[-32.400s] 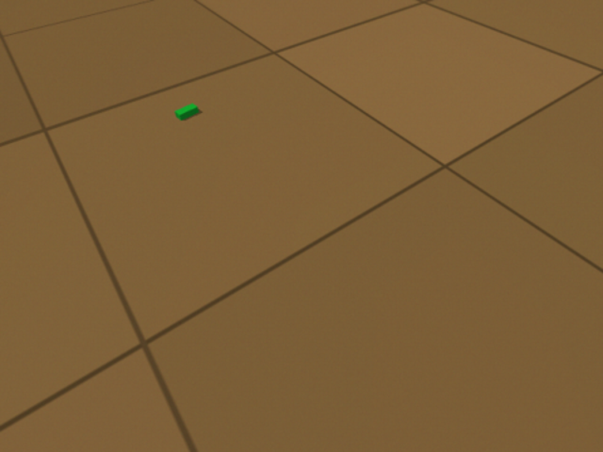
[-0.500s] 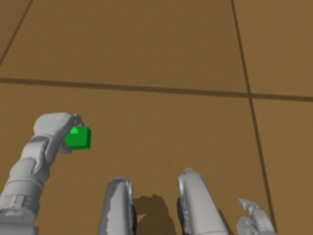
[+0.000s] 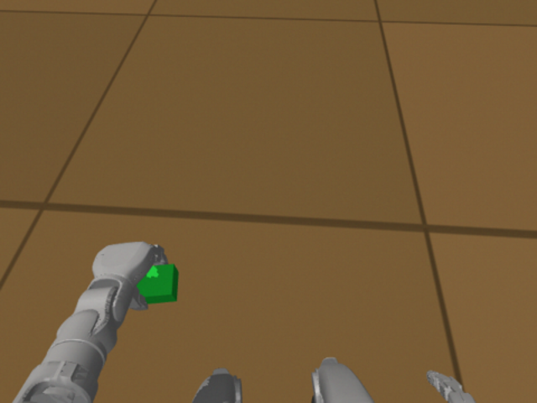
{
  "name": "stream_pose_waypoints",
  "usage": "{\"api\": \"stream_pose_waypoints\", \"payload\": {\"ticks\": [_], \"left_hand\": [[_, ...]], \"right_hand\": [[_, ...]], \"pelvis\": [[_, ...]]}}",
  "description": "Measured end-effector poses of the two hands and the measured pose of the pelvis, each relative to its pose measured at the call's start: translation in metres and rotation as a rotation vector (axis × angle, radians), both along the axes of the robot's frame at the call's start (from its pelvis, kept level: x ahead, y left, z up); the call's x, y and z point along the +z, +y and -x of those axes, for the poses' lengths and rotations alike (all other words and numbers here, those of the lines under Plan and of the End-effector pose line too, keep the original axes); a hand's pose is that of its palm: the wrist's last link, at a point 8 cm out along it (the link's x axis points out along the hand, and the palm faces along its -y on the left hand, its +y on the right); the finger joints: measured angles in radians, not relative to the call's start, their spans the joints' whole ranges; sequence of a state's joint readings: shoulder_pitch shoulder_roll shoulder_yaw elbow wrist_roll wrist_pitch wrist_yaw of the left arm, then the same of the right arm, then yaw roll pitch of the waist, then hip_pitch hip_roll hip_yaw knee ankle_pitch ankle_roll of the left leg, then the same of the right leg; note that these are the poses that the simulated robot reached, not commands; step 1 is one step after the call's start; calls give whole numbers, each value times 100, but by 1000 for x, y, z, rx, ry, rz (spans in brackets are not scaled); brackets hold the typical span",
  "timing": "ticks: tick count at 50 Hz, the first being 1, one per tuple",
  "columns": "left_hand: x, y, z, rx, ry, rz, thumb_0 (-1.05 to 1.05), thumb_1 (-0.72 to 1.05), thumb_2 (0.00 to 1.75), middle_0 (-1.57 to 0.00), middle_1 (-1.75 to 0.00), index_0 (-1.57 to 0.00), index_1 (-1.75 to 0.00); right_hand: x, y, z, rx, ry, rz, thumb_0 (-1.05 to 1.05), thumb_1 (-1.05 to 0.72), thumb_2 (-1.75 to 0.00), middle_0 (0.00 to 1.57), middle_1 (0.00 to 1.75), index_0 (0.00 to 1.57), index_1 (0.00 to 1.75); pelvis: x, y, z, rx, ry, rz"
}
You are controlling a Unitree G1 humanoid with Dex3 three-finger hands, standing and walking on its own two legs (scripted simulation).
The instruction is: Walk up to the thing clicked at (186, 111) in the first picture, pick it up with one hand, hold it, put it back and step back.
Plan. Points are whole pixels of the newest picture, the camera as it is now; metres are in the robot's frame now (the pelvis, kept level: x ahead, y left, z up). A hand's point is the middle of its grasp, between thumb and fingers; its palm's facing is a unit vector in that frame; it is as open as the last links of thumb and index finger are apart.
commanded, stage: lift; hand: left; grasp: from above
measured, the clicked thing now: (140, 285) +0.35 +0.23 -0.11
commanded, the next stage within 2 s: hold in 0.16 s
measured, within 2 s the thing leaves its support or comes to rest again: neither
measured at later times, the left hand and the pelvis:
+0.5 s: hand (124, 262) +0.35 +0.22 -0.01, palm faces -0.48 -0.03 -0.88, open 8.4 cm; pelvis +0.04 +0.00 +0.05, yaw -1 degrees
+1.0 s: hand (122, 260) +0.34 +0.21 +0.02, palm faces -0.47 -0.02 -0.88, open 8.4 cm; pelvis +0.04 +0.00 +0.06, yaw -1 degrees
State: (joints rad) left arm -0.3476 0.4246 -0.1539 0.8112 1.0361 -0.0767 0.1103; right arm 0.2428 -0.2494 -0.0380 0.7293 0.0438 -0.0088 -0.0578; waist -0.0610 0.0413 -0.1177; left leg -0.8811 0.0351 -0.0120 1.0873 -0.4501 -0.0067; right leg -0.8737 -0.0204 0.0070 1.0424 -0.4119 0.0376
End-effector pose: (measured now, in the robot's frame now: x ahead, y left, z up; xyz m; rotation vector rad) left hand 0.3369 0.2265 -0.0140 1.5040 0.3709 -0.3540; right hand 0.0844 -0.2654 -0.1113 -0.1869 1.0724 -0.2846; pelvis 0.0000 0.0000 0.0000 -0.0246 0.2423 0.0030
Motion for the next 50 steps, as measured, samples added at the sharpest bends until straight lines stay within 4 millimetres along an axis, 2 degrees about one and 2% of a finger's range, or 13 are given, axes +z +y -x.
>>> {"api": "stream_pose_waypoints", "payload": {"ticks": [9,18,31,50], "left_hand": [[28,-2,-9,15,22,8,0,30,19,-81,-35,-84,-30],[45,-1,-13,-8,30,3,0,31,18,-79,-37,-84,-30],[71,-3,-20,-25,30,0,0,31,18,-80,-37,-84,-30],[91,-12,-6,-39,23,3,0,29,20,-81,-36,-86,-28]], "right_hand": [[25,3,-13,-10,-10,-16,0,-90,-90,21,30,20,30],[39,5,-30,-6,-20,-20,0,-90,-90,21,30,20,30],[53,7,-53,-5,-62,-33,0,-90,-90,21,30,20,30],[61,4,-66,14,-108,-47,1,-91,-90,20,29,20,30]], "pelvis": [[26,1,-15,-7,-43,-8],[40,3,-27,-12,-67,-11],[52,4,-39,-18,-105,-16],[59,-1,-35,-23,-146,-26]]}}
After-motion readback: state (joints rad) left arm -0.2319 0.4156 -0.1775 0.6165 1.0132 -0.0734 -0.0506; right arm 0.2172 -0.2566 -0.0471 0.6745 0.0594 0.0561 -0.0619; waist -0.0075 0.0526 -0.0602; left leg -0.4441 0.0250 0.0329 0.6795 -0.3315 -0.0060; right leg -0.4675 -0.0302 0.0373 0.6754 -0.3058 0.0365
